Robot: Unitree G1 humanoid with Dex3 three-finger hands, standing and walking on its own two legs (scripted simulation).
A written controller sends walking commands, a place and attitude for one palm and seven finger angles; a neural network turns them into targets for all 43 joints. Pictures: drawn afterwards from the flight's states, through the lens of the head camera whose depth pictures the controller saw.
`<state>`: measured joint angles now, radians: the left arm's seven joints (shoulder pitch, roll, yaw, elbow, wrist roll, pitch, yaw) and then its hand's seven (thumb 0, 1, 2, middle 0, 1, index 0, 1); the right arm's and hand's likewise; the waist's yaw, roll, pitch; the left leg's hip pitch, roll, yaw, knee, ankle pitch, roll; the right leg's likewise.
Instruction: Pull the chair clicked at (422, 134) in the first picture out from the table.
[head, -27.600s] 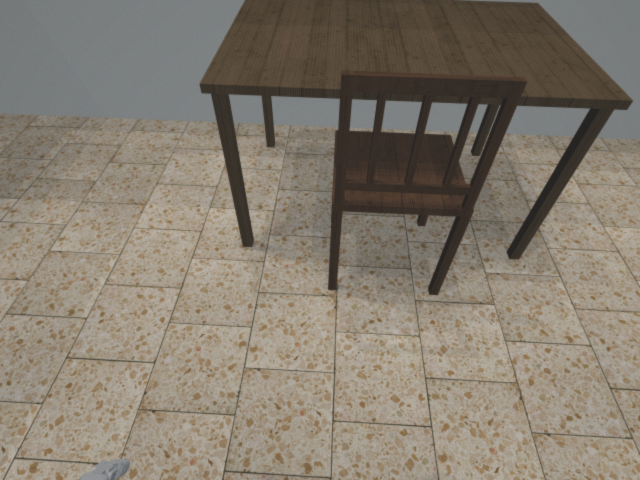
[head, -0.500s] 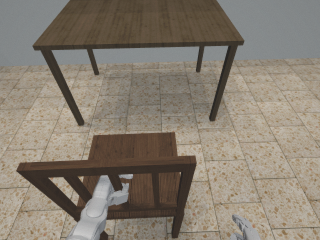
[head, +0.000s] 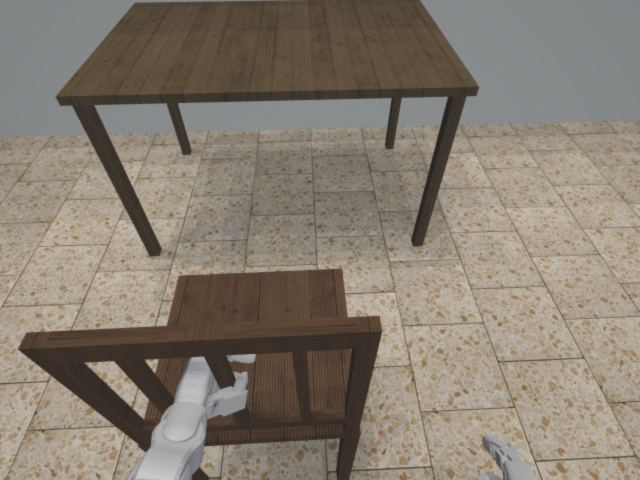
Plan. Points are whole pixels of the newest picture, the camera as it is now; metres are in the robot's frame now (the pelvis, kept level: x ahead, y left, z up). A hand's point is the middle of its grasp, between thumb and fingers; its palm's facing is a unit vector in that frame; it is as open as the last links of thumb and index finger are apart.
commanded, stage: open the thumb and straighten the fingers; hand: left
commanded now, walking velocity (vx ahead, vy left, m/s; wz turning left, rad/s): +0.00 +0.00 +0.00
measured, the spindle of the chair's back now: (230, 389) +0.27 +0.15 -0.10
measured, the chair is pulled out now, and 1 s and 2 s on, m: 0.66 0.66 0.66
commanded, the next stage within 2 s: draw the fingers out of the gap in 0.76 s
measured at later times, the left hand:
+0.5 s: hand (232, 381) +0.26 +0.14 -0.06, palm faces -0.02 -0.99 -0.16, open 13.9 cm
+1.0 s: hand (225, 399) +0.24 +0.15 -0.07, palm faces -0.01 -0.98 -0.17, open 17.4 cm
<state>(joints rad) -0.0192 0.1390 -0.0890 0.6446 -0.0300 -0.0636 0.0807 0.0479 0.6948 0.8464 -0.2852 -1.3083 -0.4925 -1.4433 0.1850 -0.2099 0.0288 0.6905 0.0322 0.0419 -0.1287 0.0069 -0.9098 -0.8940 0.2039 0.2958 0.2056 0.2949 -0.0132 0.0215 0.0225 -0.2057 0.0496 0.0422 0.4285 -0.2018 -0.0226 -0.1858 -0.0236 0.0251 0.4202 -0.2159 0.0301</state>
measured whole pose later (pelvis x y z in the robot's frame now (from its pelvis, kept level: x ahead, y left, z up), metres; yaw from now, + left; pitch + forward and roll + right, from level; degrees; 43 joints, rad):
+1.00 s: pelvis +0.04 +0.00 -0.04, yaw +4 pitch +10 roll +0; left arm 0.33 0.21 -0.06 -0.02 -0.04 0.22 -0.01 -0.01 -0.54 0.20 -0.01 -0.02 -0.01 -0.02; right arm 0.24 -0.25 0.01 0.51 0.03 -0.10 -0.08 0.01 -0.91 -0.89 0.20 0.30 0.21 0.30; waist -0.03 0.04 -0.11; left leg -0.59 0.03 -0.03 0.86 -0.44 -0.03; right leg -0.54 -0.05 -0.04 0.85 -0.48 0.02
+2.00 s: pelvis +0.00 -0.01 -0.08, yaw +5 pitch +10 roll -2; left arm 0.73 0.19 -0.01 -0.41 -0.17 -0.22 -0.08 -0.01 -0.54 0.20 -0.01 0.00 0.00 0.00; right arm 0.22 -0.19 -0.02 0.52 0.05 -0.20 -0.09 0.01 -0.91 -0.89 0.20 0.30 0.21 0.30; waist 0.03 0.05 -0.14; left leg -0.78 0.04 -0.08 1.10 -0.50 -0.04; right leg -0.70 -0.04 -0.07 1.05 -0.54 0.02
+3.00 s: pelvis +0.04 +0.00 -0.01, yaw +3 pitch -3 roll +0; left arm 0.42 0.37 0.37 -0.47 -0.05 -0.02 0.15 0.01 0.69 0.80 -0.21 -0.28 -0.18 -0.25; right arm 0.13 -0.21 0.03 0.67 0.01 -0.13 -0.10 0.01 -0.91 -0.89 0.21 0.30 0.21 0.30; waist 0.08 0.08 0.02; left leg -0.16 0.03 -0.01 0.53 -0.31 -0.02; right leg -0.10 -0.04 -0.03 0.49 -0.33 0.03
